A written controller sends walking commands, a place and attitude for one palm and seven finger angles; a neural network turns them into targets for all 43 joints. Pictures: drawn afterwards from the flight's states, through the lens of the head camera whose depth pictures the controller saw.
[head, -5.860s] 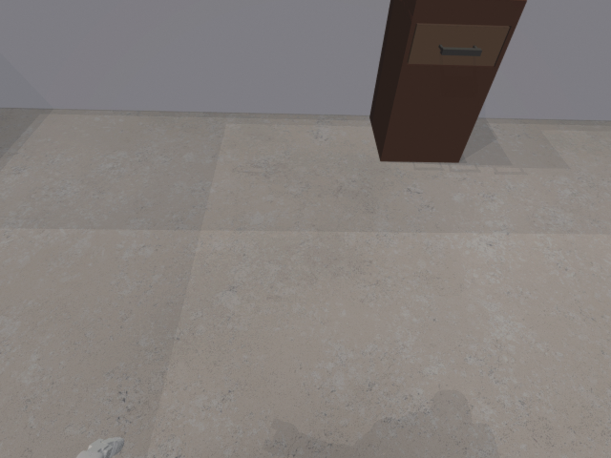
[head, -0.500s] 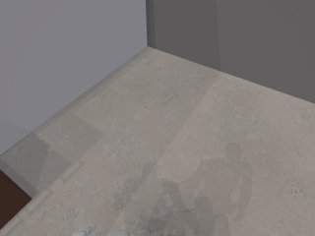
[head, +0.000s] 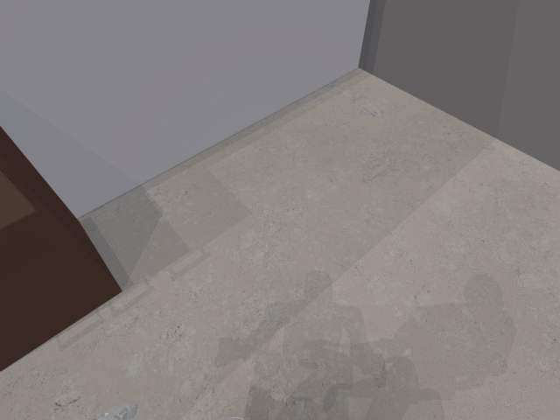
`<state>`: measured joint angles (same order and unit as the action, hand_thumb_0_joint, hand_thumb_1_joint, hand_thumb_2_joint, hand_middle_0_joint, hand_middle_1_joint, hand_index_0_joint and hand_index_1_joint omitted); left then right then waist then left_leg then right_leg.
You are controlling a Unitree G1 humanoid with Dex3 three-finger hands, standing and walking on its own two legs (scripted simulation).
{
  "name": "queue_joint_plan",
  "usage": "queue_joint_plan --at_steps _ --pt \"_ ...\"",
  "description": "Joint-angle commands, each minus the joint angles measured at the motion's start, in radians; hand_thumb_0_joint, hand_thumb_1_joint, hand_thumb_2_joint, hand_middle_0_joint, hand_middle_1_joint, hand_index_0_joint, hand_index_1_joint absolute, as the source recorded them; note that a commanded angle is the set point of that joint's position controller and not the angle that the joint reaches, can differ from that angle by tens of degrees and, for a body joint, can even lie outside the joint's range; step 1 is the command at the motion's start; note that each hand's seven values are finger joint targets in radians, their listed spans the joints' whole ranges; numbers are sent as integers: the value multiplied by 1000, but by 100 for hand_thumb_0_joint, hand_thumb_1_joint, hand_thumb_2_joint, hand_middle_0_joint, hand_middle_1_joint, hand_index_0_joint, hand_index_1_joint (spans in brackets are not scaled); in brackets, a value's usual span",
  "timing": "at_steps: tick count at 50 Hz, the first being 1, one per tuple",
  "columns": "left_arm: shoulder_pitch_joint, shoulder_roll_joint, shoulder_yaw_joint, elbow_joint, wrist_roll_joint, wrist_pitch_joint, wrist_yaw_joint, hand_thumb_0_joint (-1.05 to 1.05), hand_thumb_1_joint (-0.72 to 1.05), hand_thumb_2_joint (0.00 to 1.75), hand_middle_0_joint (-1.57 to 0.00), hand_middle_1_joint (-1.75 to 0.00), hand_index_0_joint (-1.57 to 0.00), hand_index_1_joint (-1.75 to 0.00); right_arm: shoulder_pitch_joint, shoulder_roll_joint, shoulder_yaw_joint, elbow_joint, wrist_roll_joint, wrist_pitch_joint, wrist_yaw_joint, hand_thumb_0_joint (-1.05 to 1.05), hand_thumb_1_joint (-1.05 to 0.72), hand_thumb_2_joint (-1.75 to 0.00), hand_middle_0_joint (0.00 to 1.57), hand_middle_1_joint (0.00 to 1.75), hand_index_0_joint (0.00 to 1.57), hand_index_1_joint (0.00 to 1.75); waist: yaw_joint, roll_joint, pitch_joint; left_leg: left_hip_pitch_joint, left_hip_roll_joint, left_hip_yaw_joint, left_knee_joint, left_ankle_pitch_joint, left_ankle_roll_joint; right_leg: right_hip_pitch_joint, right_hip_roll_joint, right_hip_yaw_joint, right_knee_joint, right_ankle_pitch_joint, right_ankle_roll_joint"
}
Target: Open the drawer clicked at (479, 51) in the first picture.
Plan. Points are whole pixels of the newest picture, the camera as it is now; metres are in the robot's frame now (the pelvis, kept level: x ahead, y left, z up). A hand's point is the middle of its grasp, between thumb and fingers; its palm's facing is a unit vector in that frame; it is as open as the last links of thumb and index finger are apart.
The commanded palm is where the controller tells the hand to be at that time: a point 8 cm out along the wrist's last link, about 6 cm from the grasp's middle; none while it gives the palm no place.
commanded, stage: turn to face it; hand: left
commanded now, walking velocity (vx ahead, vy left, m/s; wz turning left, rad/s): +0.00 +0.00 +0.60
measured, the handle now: out of the picture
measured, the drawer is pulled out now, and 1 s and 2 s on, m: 0.00 0.00 0.00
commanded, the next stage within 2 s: take the last steps up to it in 1.00 s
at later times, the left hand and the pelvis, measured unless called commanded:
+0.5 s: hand out of the picture -0.06 +0.21 -0.18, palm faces +0.37 -0.90 -0.24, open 7.4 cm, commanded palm none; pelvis -0.03 +0.00 -0.01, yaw +20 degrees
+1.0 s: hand out of the picture -0.03 +0.18 -0.13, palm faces +0.54 -0.79 -0.30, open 7.4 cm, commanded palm none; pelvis -0.01 -0.04 +0.00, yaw +34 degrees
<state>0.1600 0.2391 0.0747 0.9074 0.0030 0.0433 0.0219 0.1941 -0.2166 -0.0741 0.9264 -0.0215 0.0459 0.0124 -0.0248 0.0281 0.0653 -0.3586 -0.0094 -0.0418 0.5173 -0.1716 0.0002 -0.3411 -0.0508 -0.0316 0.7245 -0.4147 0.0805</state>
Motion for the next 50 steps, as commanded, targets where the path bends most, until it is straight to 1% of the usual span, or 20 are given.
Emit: queue_joint_plan --at_steps 1,2,3,5,7,16,19,21,22,23,24,25,30,37,42,43,44,45,48,50 --pt "173 157 35 -52 13 -42 13 0 90 90 -20 -30 -20 -30 -42 -138 -46 -104 14 -9 -2 0 -90 -90 20 30 20 30 74 -94 -152 -169 58 -144 103 -71 19 347 -165 144 -458 114 -64" --pt "154 259 50 -68 28 -45 18 0 90 90 -20 -30 -20 -30 -62 -81 -36 -138 12 -8 1 0 -90 -90 20 30 20 30 82 -375 -106 -316 -73 21 370 -381 -56 309 -435 425 -519 182 -183" --pt "113 240 39 -86 20 -41 22 0 90 90 -20 -30 -20 -30 -81 -139 -49 -137 1 -5 1 0 -90 -90 20 30 20 30 71 -268 -85 -266 -10 -36 548 -397 -38 167 -465 361 -498 226 -228" --pt "-23 166 23 -116 18 -44 20 0 90 90 -20 -30 -20 -30 -43 -127 -55 -89 -5 19 13 0 -90 -90 20 30 20 30 0 -223 5 -237 25 -29 706 -260 -44 29 -336 211 -503 112 -181" --pt "-56 123 8 -122 19 -49 17 0 90 90 -20 -30 -20 -30 -3 -116 -49 -64 -3 19 22 0 -90 -90 20 30 20 30 -25 -192 18 -240 41 16 733 -184 -65 62 -272 63 -444 270 -160" --pt "108 186 23 -73 28 -43 12 0 90 90 -20 -30 -20 -30 -141 -94 -20 -107 7 10 24 0 -90 -90 20 30 20 30 74 -216 -64 -139 55 124 358 -264 -83 262 -330 -36 -353 512 -204" --pt "114 208 33 -63 29 -38 8 0 90 90 -20 -30 -20 -30 -116 -91 -12 -108 12 -5 20 0 -90 -90 20 30 20 30 77 -243 -118 -45 37 160 194 -267 -65 299 -342 -65 -274 617 -192" --pt "94 205 36 -59 20 -33 4 0 90 90 -20 -30 -20 -30 -51 -111 -16 -94 10 -14 17 0 -90 -90 20 30 20 30 39 -223 -155 72 30 170 9 -123 -51 274 -317 -127 -173 600 -138" --pt "90 189 34 -63 11 -28 1 0 90 90 -20 -30 -20 -30 4 -155 -26 -81 9 -22 18 0 -90 -90 20 30 20 30 7 -119 -187 227 58 116 -119 33 -33 175 -290 -153 -42 520 -91" --pt "88 130 28 -99 3 -24 -5 0 90 90 -20 -30 -20 -30 63 -268 -55 -77 2 -34 9 0 -90 -90 20 30 20 30 -33 171 -234 424 286 -192 -156 354 72 -95 -165 -191 170 142 -8" --pt "6 86 2 -145 9 -19 -6 0 90 90 -20 -30 -20 -30 134 -335 -70 -55 10 -29 -1 0 -90 -90 20 30 20 30 -73 298 -223 460 443 -350 -134 744 199 -274 -88 -111 326 -279 25" --pt "-35 113 7 -152 14 -11 -2 0 90 90 -20 -30 -20 -30 152 -316 -63 -35 5 -24 -5 0 -90 -90 20 30 20 30 -74 173 -200 409 445 -271 -110 669 234 -264 -101 -38 408 -239 8" --pt "5 102 15 -83 10 -10 -15 0 90 90 -20 -30 -20 -30 -32 -216 -30 -83 2 -35 -22 0 -90 -90 20 30 20 30 4 139 -114 255 231 -129 -132 475 141 -209 -68 0 396 -9 21" --pt "-33 85 2 -103 4 -14 -6 0 90 90 -20 -30 -20 -30 12 -217 -34 -68 -3 -26 -18 0 -90 -90 20 30 20 30 -17 149 -119 248 232 -210 -125 434 168 -105 -16 -4 137 -38 19" --pt "87 93 4 -70 -1 -34 1 0 90 90 -20 -30 -20 -30 -43 -206 -34 -83 3 -18 -15 0 -90 -90 20 30 20 30 47 119 -126 96 177 -227 -33 337 111 170 20 -29 -227 179 -2" --pt "126 127 11 -61 5 -46 5 0 90 90 -20 -30 -20 -30 -33 -169 -29 -85 10 -21 -12 0 -90 -90 20 30 20 30 63 20 -142 10 121 -187 50 180 59 293 -50 34 -351 274 -16" --pt "149 224 30 -59 24 -58 14 0 90 90 -20 -30 -20 -30 -9 -93 -15 -101 17 -22 -7 0 -90 -90 20 30 20 30 68 -273 -162 -175 -24 -22 271 -194 -23 410 -317 300 -412 433 -108" --pt "155 259 28 -66 20 -54 14 0 90 90 -20 -30 -20 -30 -40 -115 -22 -119 12 -14 -12 0 -90 -90 20 30 20 30 81 -303 -145 -179 -36 -26 462 -459 -36 285 -454 383 -417 569 -217" --pt "20 160 10 -89 16 -48 16 0 90 90 -20 -30 -20 -30 -21 -127 -32 -57 2 13 -2 0 -90 -90 20 30 20 30 23 -202 -29 -163 17 -43 696 -289 -37 107 -308 213 -449 319 -203" --pt "4 125 -2 -87 15 -55 12 0 90 90 -20 -30 -20 -30 14 -109 -26 -32 0 13 5 0 -90 -90 20 30 20 30 6 -185 -18 -167 25 -14 697 -210 -50 119 -253 100 -431 361 -182"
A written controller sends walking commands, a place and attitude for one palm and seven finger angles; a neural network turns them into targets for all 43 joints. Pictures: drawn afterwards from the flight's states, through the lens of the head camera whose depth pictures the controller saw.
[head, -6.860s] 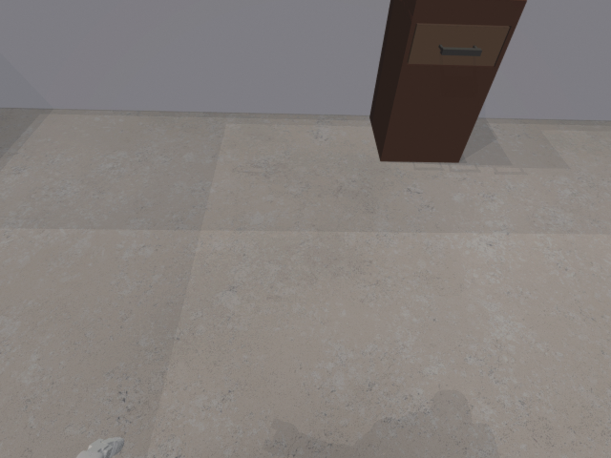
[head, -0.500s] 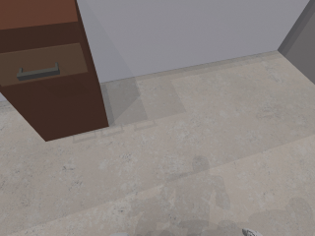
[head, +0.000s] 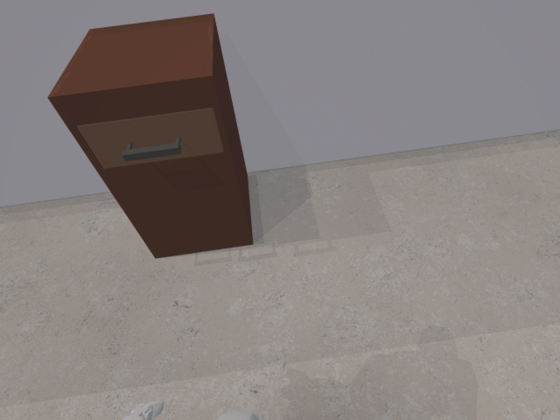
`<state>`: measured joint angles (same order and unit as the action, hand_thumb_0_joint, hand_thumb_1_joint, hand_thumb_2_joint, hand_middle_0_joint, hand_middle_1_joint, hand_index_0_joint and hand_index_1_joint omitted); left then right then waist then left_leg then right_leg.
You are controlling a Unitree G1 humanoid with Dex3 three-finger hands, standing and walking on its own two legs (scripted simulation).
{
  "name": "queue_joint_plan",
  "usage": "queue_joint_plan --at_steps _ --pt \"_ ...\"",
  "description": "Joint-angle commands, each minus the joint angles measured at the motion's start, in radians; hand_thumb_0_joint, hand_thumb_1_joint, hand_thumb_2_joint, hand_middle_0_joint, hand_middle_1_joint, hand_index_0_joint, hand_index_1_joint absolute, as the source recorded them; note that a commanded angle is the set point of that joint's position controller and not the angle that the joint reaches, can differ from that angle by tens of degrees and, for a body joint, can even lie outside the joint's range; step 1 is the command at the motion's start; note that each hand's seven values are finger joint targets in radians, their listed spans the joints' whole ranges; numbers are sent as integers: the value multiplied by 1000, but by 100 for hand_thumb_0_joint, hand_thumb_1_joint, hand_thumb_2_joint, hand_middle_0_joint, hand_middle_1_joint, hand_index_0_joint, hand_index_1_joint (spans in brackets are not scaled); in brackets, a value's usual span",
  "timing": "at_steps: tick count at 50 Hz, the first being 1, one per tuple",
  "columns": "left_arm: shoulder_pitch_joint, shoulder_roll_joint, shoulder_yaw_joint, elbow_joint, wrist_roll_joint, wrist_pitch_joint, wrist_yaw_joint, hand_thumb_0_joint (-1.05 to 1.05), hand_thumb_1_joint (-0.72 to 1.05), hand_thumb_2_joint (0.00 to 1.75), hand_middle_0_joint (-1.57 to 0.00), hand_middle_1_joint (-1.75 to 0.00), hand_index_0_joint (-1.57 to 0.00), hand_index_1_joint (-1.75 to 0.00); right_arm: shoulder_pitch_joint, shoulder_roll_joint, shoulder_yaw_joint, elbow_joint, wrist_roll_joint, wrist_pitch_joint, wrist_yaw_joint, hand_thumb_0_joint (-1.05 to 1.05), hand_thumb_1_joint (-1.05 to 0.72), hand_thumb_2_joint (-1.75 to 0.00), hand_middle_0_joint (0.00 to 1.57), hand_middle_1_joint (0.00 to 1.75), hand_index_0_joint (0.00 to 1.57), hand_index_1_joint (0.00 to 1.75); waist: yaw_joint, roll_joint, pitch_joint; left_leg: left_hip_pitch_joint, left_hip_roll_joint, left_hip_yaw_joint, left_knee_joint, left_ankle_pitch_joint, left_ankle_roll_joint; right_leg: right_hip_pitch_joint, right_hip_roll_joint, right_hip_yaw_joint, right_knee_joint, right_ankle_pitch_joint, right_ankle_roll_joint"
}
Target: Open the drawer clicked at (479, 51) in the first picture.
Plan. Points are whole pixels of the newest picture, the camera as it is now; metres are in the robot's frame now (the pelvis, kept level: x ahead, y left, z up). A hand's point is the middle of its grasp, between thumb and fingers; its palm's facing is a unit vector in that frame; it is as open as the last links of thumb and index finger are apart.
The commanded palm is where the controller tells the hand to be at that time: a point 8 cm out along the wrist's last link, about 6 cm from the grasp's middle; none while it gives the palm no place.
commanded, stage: take the last steps up to it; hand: left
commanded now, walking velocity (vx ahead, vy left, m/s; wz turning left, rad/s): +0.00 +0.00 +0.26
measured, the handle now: (153, 147) +0.85 +0.44 -0.15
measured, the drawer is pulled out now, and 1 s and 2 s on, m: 0.00 0.00 0.00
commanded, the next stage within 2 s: come to a stop and stand still in 1.28 s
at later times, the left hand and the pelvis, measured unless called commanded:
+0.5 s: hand out of the picture -0.04 +0.25 -0.18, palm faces +0.19 -0.96 -0.20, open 7.4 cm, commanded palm none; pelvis +0.02 +0.06 +0.00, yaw +7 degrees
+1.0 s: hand (181, 350) +0.27 +0.22 -0.16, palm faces +0.14 -0.97 -0.21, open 7.3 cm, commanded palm none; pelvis +0.20 +0.03 +0.00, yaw +6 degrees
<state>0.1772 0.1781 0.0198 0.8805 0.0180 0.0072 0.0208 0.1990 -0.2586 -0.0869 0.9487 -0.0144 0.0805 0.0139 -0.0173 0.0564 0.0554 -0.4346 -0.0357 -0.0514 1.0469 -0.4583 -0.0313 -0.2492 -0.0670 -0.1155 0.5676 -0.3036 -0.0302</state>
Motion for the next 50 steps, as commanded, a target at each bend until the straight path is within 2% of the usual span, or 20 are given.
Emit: queue_joint_plan --at_steps 1,6,11,14,16,17,18,19,20,22,26,33,37,39,41,42,43,44,47,50 --pt "9 186 51 -54 1 -20 13 0 90 90 -20 -30 -20 -30 5 -62 -11 -49 -6 -20 5 0 -90 -90 20 30 20 30 7 -223 -9 -84 50 5 150 91 -24 35 -225 160 -274 252 -65" --pt "110 204 60 -2 9 -24 15 0 90 90 -20 -30 -20 -30 -53 -42 6 -47 -2 -24 2 0 -90 -90 20 30 20 30 55 -220 -48 -46 64 55 -62 39 -39 143 -256 156 -266 313 -98" --pt "178 234 75 59 15 -35 3 0 90 90 -20 -30 -20 -30 -105 -28 18 -56 -4 -47 16 0 -90 -90 20 30 20 30 92 -233 -52 -15 79 101 -247 12 -15 179 -300 214 -332 10 -110" --pt "165 232 76 83 18 -36 -1 0 90 90 -20 -30 -20 -30 -63 -18 24 -44 -2 -65 18 0 -90 -90 20 30 20 30 73 -241 -51 92 77 130 -401 7 8 125 -300 200 -323 -77 -101" --pt "137 218 74 96 8 -32 -5 0 90 90 -20 -30 -20 -30 40 -8 30 -2 -2 -83 10 0 -90 -90 20 30 20 30 22 -186 -72 302 48 173 -612 135 17 20 -238 116 -240 -101 -50" --pt "122 187 67 96 0 -30 -9 0 90 90 -20 -30 -20 -30 112 -45 22 25 0 -94 2 0 -90 -90 20 30 20 30 -13 -57 -100 454 83 121 -705 150 29 -80 -185 46 -116 -116 -6" --pt "113 121 53 75 -7 -24 -17 0 90 90 -20 -30 -20 -30 186 -130 2 45 -10 -100 -9 0 -90 -90 20 30 20 30 -50 214 -100 567 289 -170 -788 39 106 -284 -63 -62 123 -185 54" --pt "39 88 35 35 3 -23 -17 0 90 90 -20 -30 -20 -30 255 -181 -7 58 -11 -93 -17 0 -90 -90 20 30 20 30 -82 296 -18 540 418 -333 -873 34 195 -433 -4 -52 310 -298 66" --pt "1 100 37 28 8 -25 -19 0 90 90 -20 -30 -20 -30 245 -172 0 61 -14 -88 -22 0 -90 -90 20 30 20 30 -77 191 41 468 445 -319 -885 10 240 -458 -38 19 408 -269 45" --pt "5 106 42 68 14 -22 -30 0 90 90 -20 -30 -20 -30 166 -88 23 57 -9 -104 -32 0 -90 -90 20 30 20 30 -38 167 83 382 367 -230 -892 26 208 -447 -70 58 493 -141 46" --pt "76 79 34 116 9 -20 -38 0 90 90 -20 -30 -20 -30 161 -54 36 62 -2 -132 -38 0 -90 -90 20 30 20 30 10 49 90 379 287 -70 -877 374 195 -397 -63 53 512 7 67" --pt "-50 60 32 72 2 -18 -38 0 90 90 -20 -30 -20 -30 268 -28 36 130 -3 -148 -46 0 -90 -90 20 30 20 30 -11 56 118 441 299 1 -863 569 204 -423 -65 37 325 75 73" --pt "-110 46 32 46 -3 -30 -41 0 90 90 -20 -30 -20 -30 293 -35 32 159 -13 -146 -46 0 -90 -90 20 30 20 30 -27 53 116 434 310 21 -804 648 192 -304 -26 0 143 55 41" --pt "-42 53 38 62 -2 -37 -40 0 90 90 -20 -30 -20 -30 276 -48 31 165 -12 -145 -48 0 -90 -90 20 30 20 30 15 65 84 412 305 52 -712 789 178 -169 9 -19 76 51 16" --pt "205 105 57 139 6 -57 -35 0 90 90 -20 -30 -20 -30 258 -51 29 165 -1 -148 -44 0 -90 -90 20 30 20 30 125 -17 -52 319 233 108 -413 822 123 176 35 -13 -38 152 -9" --pt "345 203 83 177 16 -75 -22 0 90 90 -20 -30 -20 -30 286 -12 32 148 10 -150 -32 0 -90 -90 20 30 20 30 169 -221 -187 98 135 164 -121 515 75 436 -180 253 -93 184 -83" --pt "408 284 97 197 0 -73 -15 0 90 90 -20 -30 -20 -30 312 24 35 121 14 -151 -32 0 -90 -90 20 30 20 30 146 -367 -268 -61 20 128 179 -97 48 496 -412 611 -229 301 -180" --pt "334 268 97 182 -13 -68 -11 0 90 90 -20 -30 -20 -30 266 -8 30 124 18 -143 -34 0 -90 -90 20 30 20 30 138 -251 -220 -76 78 29 283 -82 68 399 -406 603 -285 138 -207" --pt "122 137 60 135 -7 -71 -2 0 90 90 -20 -30 -20 -30 162 51 29 114 -2 -127 -21 0 -90 -90 20 30 20 30 52 -60 -1 -101 168 14 253 116 61 60 -308 382 -352 11 -140" --pt "114 78 35 146 0 -84 -5 0 90 90 -20 -30 -20 -30 226 86 34 137 -11 -97 -13 0 -90 -90 20 30 20 30 -1 -139 10 -35 165 62 131 199 29 -48 -215 177 -384 150 -84"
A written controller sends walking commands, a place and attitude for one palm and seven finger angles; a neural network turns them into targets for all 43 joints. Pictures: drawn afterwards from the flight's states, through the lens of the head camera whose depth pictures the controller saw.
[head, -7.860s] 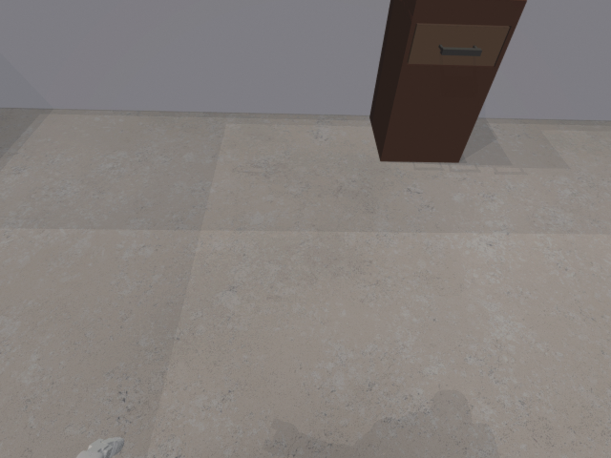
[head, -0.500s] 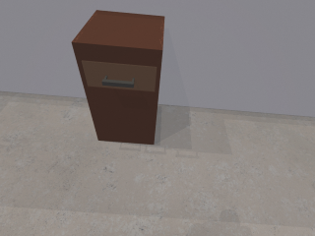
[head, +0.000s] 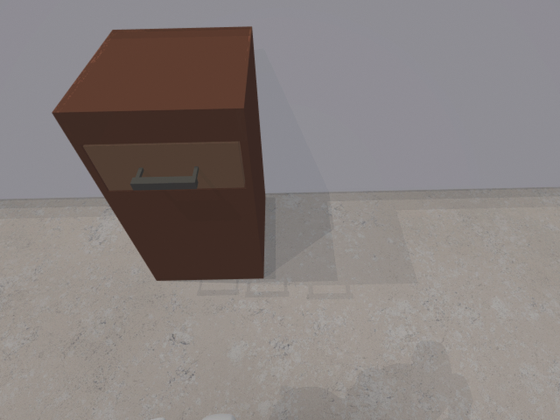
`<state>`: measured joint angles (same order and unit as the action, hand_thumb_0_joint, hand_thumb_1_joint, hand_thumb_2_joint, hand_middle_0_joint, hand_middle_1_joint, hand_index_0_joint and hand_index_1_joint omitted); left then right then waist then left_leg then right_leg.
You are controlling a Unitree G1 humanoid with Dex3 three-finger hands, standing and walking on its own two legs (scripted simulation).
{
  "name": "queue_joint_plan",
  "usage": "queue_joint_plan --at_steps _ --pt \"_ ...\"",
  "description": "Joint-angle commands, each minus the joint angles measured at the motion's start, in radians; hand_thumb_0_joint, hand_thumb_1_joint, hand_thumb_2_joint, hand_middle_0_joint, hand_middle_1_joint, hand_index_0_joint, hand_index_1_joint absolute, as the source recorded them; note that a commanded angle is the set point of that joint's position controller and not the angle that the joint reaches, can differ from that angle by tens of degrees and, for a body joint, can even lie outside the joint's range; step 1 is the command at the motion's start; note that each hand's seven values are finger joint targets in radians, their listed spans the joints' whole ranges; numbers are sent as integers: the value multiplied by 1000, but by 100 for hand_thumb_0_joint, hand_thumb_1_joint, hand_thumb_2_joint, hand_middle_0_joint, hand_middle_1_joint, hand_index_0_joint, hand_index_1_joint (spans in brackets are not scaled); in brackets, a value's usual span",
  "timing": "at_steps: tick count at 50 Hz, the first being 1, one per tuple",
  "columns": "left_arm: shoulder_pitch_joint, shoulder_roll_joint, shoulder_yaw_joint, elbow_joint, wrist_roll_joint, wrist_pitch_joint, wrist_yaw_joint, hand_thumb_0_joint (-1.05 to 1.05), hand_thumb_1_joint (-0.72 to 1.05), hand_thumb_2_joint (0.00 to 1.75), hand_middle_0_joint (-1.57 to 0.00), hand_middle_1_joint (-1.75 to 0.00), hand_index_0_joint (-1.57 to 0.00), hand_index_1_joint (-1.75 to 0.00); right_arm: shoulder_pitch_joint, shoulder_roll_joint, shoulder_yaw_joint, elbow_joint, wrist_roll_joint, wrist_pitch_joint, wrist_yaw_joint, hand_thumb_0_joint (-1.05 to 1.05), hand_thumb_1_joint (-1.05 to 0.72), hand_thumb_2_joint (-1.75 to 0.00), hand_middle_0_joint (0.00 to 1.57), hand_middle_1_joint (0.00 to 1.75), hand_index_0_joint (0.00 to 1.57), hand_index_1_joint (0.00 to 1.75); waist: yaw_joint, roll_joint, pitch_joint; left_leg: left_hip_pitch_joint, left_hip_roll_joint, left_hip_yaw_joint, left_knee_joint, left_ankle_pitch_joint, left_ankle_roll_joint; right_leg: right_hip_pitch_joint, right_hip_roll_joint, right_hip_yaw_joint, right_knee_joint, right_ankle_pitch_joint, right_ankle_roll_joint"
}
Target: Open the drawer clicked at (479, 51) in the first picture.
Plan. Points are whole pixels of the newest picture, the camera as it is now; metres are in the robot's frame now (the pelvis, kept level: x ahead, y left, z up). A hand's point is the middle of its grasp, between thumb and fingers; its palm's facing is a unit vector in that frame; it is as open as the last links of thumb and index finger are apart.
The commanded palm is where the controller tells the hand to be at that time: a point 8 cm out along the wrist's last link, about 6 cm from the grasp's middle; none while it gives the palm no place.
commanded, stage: take the last steps up to it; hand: left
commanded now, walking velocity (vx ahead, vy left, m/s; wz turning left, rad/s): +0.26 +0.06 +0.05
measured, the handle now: (166, 177) +0.69 +0.33 -0.15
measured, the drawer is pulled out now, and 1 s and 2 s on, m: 0.00 0.00 0.00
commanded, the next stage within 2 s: come to a stop and stand still in 0.28 s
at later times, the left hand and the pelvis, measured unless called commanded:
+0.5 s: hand out of the picture +0.12 +0.23 -0.18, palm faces +0.07 -0.99 -0.14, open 7.4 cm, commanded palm none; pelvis +0.16 +0.07 +0.01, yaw -1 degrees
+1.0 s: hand (192, 349) +0.26 +0.17 -0.15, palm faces -0.03 -0.95 -0.30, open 7.4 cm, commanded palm none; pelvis +0.17 -0.01 +0.00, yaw -2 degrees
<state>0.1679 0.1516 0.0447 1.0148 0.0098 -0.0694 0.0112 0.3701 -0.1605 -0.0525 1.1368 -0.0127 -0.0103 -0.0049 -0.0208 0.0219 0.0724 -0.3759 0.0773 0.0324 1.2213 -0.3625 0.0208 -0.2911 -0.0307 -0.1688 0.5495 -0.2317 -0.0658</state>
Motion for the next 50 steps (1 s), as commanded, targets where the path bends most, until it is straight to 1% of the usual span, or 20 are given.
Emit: queue_joint_plan --at_steps 1,11,14,16,17,18,19,20,22,24,27,33,40,42,43,44,45,46,47,50 --pt "130 99 8 18 9 -9 3 0 90 90 -20 -30 -20 -30 59 -13 0 -51 -14 0 7 0 -90 -90 20 30 20 30 -6 -130 -9 -102 52 -11 -76 120 -33 -3 -236 203 -372 100 -47" --pt "234 149 19 66 14 -12 3 0 90 90 -20 -30 -20 -30 -201 -31 6 -155 -7 -23 30 0 -90 -90 20 30 20 30 62 -127 -2 -98 23 57 -537 145 -49 170 -260 190 -326 243 -82" --pt "231 150 22 74 15 0 7 0 90 90 -20 -30 -20 -30 -181 -42 5 -152 -6 -32 25 0 -90 -90 20 30 20 30 43 -136 2 29 0 76 -646 144 -34 140 -256 177 -257 242 -63" --pt "224 125 17 76 8 10 8 0 90 90 -20 -30 -20 -30 -54 -85 -2 -108 -10 -46 14 0 -90 -90 20 30 20 30 -13 -47 -57 278 -12 76 -785 240 -19 61 -176 107 -51 253 -13" --pt "246 84 10 61 4 15 3 0 90 90 -20 -30 -20 -30 52 -172 -21 -86 -18 -53 4 0 -90 -90 20 30 20 30 -44 138 -125 446 152 -122 -807 335 47 -91 -75 36 170 33 32" --pt "238 45 -2 39 2 13 1 0 90 90 -20 -30 -20 -30 123 -235 -32 -72 -16 -43 -4 0 -90 -90 20 30 20 30 -58 296 -156 515 337 -330 -905 436 153 -243 6 -3 421 -378 62" --pt "196 63 1 21 10 17 7 0 90 90 -20 -30 -20 -30 108 -221 -26 -76 -12 -28 -8 0 -90 -90 20 30 20 30 -53 191 -110 432 352 -319 -932 368 196 -267 -21 71 526 -407 45" --pt "182 51 -1 37 12 27 12 0 90 90 -20 -30 -20 -30 40 -169 -9 -82 -11 -32 -18 0 -90 -90 20 30 20 30 -35 197 -87 356 311 -276 -948 451 168 -259 -56 116 547 -339 50" --pt "202 32 -5 72 1 38 11 0 90 90 -20 -30 -20 -30 -110 -87 22 -116 -4 -36 -31 0 -90 -90 20 30 20 30 27 63 -34 200 254 -132 -932 712 137 -136 -97 158 453 -225 75" --pt "249 15 -12 95 -3 59 18 0 90 90 -20 -30 -20 -30 -143 -88 23 -115 -3 -36 -41 0 -90 -90 20 30 20 30 47 38 -70 213 231 -60 -916 890 122 -60 -79 152 355 -170 99" --pt "232 65 7 71 6 97 19 0 90 90 -20 -30 -20 -30 -117 -131 4 -108 4 -16 -55 0 -90 -90 20 30 20 30 30 59 -99 261 264 -64 -897 968 135 -87 -55 149 384 -151 105" --pt "132 94 34 -15 12 132 16 0 90 90 -20 -30 -20 -30 -124 -160 -22 -122 -8 11 -61 0 -90 -90 20 30 20 30 20 121 -84 273 271 -50 -863 911 157 -200 -23 191 518 -170 108" --pt "79 87 25 -61 4 107 15 0 90 90 -20 -30 -20 -30 -148 -178 -42 -127 -18 29 -36 0 -90 -90 20 30 20 30 17 216 -102 262 229 -39 -799 716 111 -37 -15 123 123 -151 82" --pt "139 117 28 -39 10 85 16 0 90 90 -20 -30 -20 -30 -140 -170 -44 -126 -8 33 -22 0 -90 -90 20 30 20 30 48 123 -135 217 145 15 -701 513 35 104 -14 97 -121 113 90" --pt "141 185 33 -35 19 67 23 0 90 90 -20 -30 -20 -30 -96 -115 -38 -127 0 33 -15 0 -90 -90 20 30 20 30 40 -58 -162 131 66 62 -572 251 -26 191 -148 233 -191 364 67" --pt "136 266 45 -44 21 58 29 0 90 90 -20 -30 -20 -30 -104 -56 -23 -163 5 37 -12 0 -90 -90 20 30 20 30 41 -292 -150 -26 -49 74 -435 -206 -61 221 -343 445 -176 707 -23" --pt "152 276 39 -52 13 63 27 0 90 90 -20 -30 -20 -30 -117 -88 -29 -170 6 54 -17 0 -90 -90 20 30 20 30 61 -230 -175 6 -48 -30 -316 -275 -52 153 -406 425 -182 751 -100" --pt "125 258 40 -48 15 65 30 0 90 90 -20 -30 -20 -30 -150 -77 -29 -169 0 66 -17 0 -90 -90 20 30 20 30 56 -181 -130 -38 -49 -66 -226 -244 -50 138 -373 386 -178 750 -110" --pt "99 241 49 -46 16 66 38 0 90 90 -20 -30 -20 -30 -137 -83 -27 -163 -3 71 -20 0 -90 -90 20 30 20 30 40 -257 -130 -86 -53 -80 -153 -213 -55 162 -351 408 -162 761 -100" --pt "67 212 42 -67 10 62 42 0 90 90 -20 -30 -20 -30 -127 -127 -36 -145 -4 71 -7 0 -90 -90 20 30 20 30 37 -206 -103 -157 -56 -92 -48 -62 -80 214 -299 317 -145 733 -73"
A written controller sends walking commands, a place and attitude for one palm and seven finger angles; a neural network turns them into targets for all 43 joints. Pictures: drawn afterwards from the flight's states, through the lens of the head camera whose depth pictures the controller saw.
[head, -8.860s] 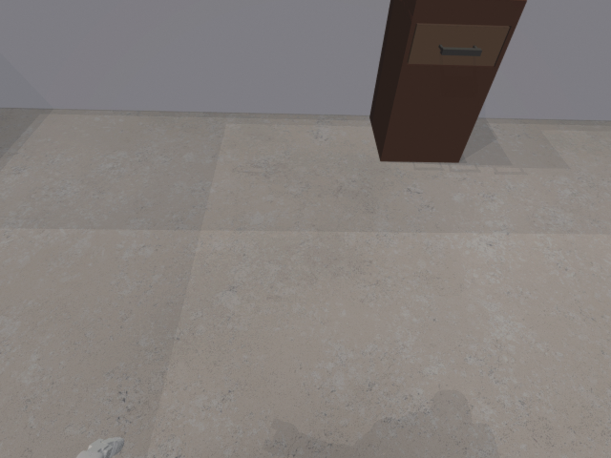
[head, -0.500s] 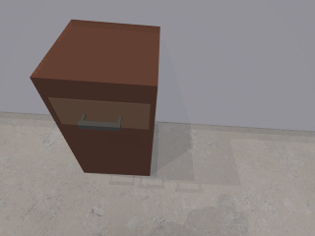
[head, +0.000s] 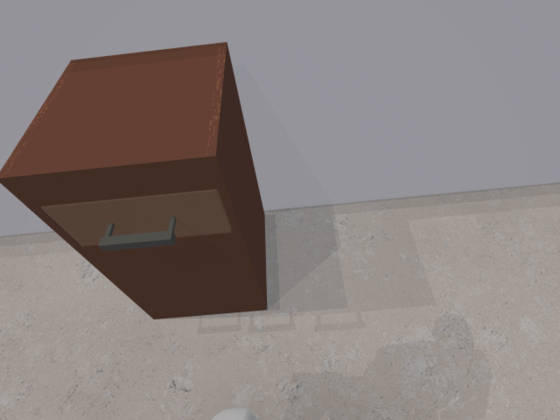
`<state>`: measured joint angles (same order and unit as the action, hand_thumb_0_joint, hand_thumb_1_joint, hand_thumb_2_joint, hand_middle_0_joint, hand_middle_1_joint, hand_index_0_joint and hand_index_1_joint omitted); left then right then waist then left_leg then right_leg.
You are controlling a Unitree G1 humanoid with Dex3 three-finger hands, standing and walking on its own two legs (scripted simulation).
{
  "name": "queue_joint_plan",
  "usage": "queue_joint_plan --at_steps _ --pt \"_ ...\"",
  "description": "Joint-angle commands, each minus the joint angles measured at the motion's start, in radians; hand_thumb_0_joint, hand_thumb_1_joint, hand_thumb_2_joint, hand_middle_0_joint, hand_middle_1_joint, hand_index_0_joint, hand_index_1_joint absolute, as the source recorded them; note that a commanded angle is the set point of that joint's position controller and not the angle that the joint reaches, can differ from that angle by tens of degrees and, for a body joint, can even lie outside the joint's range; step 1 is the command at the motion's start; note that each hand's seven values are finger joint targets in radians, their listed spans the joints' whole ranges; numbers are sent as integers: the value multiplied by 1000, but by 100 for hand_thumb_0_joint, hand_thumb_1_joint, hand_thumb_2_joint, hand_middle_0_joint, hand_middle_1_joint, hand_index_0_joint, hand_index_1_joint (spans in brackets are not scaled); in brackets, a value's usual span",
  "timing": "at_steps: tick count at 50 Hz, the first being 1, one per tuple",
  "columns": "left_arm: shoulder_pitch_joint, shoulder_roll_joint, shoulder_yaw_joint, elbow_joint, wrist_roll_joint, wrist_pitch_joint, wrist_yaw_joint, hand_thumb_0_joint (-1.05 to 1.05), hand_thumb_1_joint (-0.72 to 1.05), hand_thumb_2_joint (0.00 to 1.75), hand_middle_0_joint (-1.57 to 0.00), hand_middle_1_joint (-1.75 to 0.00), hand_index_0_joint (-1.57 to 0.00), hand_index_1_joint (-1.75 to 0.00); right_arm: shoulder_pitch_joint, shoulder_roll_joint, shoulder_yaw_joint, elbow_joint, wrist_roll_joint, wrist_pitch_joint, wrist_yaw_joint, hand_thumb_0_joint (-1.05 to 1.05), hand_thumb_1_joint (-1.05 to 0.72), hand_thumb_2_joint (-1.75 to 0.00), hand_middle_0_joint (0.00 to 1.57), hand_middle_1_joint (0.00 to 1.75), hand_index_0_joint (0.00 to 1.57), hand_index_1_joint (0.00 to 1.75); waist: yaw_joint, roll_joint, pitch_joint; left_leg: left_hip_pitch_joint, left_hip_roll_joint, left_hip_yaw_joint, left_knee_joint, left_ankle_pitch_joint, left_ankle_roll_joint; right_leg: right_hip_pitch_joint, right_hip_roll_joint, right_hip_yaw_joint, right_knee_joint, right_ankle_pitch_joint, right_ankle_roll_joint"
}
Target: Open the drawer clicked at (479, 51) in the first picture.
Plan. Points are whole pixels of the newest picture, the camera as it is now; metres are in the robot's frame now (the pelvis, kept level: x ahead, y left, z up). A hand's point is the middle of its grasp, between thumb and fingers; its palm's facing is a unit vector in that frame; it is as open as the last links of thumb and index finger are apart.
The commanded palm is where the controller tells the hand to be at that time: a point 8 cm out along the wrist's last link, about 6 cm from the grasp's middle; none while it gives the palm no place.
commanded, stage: come to a stop and stand still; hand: left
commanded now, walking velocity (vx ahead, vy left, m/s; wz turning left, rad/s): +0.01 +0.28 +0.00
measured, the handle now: (139, 232) +0.51 +0.37 -0.15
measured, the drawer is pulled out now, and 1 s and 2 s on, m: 0.00 0.00 0.00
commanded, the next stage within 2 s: look again from close up in 0.82 s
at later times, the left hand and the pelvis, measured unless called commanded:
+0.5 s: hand out of the picture -0.05 +0.25 -0.18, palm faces +0.11 -0.96 -0.24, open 7.4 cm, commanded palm none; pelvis -0.03 +0.04 +0.00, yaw +1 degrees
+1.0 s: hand out of the picture -0.01 +0.23 -0.18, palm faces +0.01 -0.98 -0.21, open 7.3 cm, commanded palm none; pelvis -0.03 +0.05 +0.00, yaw +0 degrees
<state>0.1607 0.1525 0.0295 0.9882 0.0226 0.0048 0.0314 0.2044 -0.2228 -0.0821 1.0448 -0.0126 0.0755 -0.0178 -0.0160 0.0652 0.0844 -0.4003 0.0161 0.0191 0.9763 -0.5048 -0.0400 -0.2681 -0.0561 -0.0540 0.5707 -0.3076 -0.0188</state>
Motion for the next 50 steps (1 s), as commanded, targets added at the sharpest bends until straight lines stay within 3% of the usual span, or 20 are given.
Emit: queue_joint_plan --at_steps 1,8,14,17,18,19,20,21,22,23,26,28,30,32,33,35,45,46,47,50 --pt "86 214 59 -40 -4 -13 24 0 90 90 -20 -30 -20 -30 27 -70 -7 -57 -5 -11 10 0 -90 -90 20 30 20 30 42 -240 -112 -138 5 -81 205 107 -26 191 -276 200 -176 766 -118" --pt "123 218 67 -28 7 -12 26 0 90 90 -20 -30 -20 -30 -13 -59 -1 -90 -12 -7 23 0 -90 -90 20 30 20 30 63 -218 -94 -123 16 -69 100 145 -35 159 -293 238 -254 355 -133" --pt "125 236 65 -24 20 -3 6 0 90 90 -20 -30 -20 -30 -32 -40 18 -107 3 -38 24 0 -90 -90 20 30 20 30 69 -309 -85 55 -4 7 -241 78 -7 82 -243 230 -281 214 -130" --pt "87 235 62 -12 10 5 3 0 90 90 -20 -30 -20 -30 70 -33 26 -73 8 -54 14 0 -90 -90 20 30 20 30 12 -287 -110 246 -24 49 -492 226 5 4 -194 176 -216 176 -77" --pt "77 216 57 -14 2 10 3 0 90 90 -20 -30 -20 -30 110 -42 31 -55 7 -63 11 0 -90 -90 20 30 20 30 -2 -231 -117 330 -11 44 -582 289 10 -51 -153 148 -174 106 -46" --pt "94 172 45 -15 -8 15 1 0 90 90 -20 -30 -20 -30 122 -88 26 -51 4 -74 7 0 -90 -90 20 30 20 30 -3 -74 -124 379 71 -47 -646 283 29 -117 -91 105 -82 21 -15" --pt "114 117 34 -20 -13 20 -5 0 90 90 -20 -30 -20 -30 99 -153 13 -66 -5 -77 3 0 -90 -90 20 30 20 30 7 152 -88 305 236 -256 -732 244 87 -170 -9 20 28 -94 28" --pt "101 101 28 -16 -8 23 -3 0 90 90 -20 -30 -20 -30 53 -174 15 -83 -7 -68 1 0 -90 -90 20 30 20 30 13 187 -33 146 297 -299 -808 157 148 -130 5 11 121 -183 33" --pt "105 104 26 -16 -3 19 -8 0 90 90 -20 -30 -20 -30 1 -157 26 -102 -10 -65 1 0 -90 -90 20 30 20 30 39 97 18 32 287 -266 -825 57 169 -86 -10 28 168 -139 26" --pt "108 90 24 9 3 25 -10 0 90 90 -20 -30 -20 -30 -29 -127 34 -91 -11 -72 -5 0 -90 -90 20 30 20 30 40 169 32 15 237 -233 -854 37 157 -72 -9 25 199 -127 31" --pt "157 96 14 54 -3 18 -14 0 90 90 -20 -30 -20 -30 -34 -83 51 -65 -6 -74 -16 0 -90 -90 20 30 20 30 53 193 17 117 175 -125 -760 332 156 -66 -8 34 178 -93 28" --pt "160 83 5 67 -8 7 -13 0 90 90 -20 -30 -20 -30 3 -78 51 -44 -4 -77 -19 0 -90 -90 20 30 20 30 48 122 -2 182 172 -101 -696 492 155 -32 -6 22 54 -61 35" --pt "203 90 1 92 -10 -12 -9 0 90 90 -20 -30 -20 -30 38 -68 49 -21 3 -85 -23 0 -90 -90 20 30 20 30 53 11 -72 256 132 -74 -577 613 115 59 -9 44 -169 168 34" --pt "194 138 1 105 -10 -28 0 0 90 90 -20 -30 -20 -30 75 -32 52 -11 15 -90 -19 0 -90 -90 20 30 20 30 18 -108 -116 235 77 -34 -540 521 60 139 -100 150 -177 466 -8" --pt "182 137 -4 106 -12 -28 1 0 90 90 -20 -30 -20 -30 86 -24 55 0 14 -92 -16 0 -90 -90 20 30 20 30 10 -93 -124 254 70 -33 -565 485 54 138 -117 132 -166 477 -18" --pt "163 119 -4 116 -13 -32 5 0 90 90 -20 -30 -20 -30 94 -31 55 22 8 -87 -20 0 -90 -90 20 30 20 30 8 -228 -126 279 80 -23 -559 498 42 133 -90 117 -156 510 -20" --pt "147 95 -8 130 -19 -15 8 0 90 90 -20 -30 -20 -30 127 -2 76 84 5 -92 -26 0 -90 -90 20 30 20 30 24 -31 -19 244 92 -35 -632 474 50 125 -54 86 -211 297 -7" --pt "238 126 -10 156 -3 -46 48 0 90 90 -20 -30 -20 -30 32 -46 67 8 11 -107 -9 0 -90 -90 20 30 20 30 61 -93 25 141 94 11 -420 447 26 89 -112 136 -183 653 6" --pt "195 161 -12 131 -10 -60 35 0 90 90 -20 -30 -20 -30 59 -23 76 -31 11 -91 0 0 -90 -90 20 30 20 30 8 -117 -4 143 76 9 -460 315 34 103 -142 130 -172 640 -26" --pt "143 124 -13 83 -16 -53 21 0 90 90 -20 -30 -20 -30 170 -6 77 -3 -5 -103 -8 0 -90 -90 20 30 20 30 -8 -51 -169 190 66 -27 -496 403 64 163 -84 89 -91 458 -35"
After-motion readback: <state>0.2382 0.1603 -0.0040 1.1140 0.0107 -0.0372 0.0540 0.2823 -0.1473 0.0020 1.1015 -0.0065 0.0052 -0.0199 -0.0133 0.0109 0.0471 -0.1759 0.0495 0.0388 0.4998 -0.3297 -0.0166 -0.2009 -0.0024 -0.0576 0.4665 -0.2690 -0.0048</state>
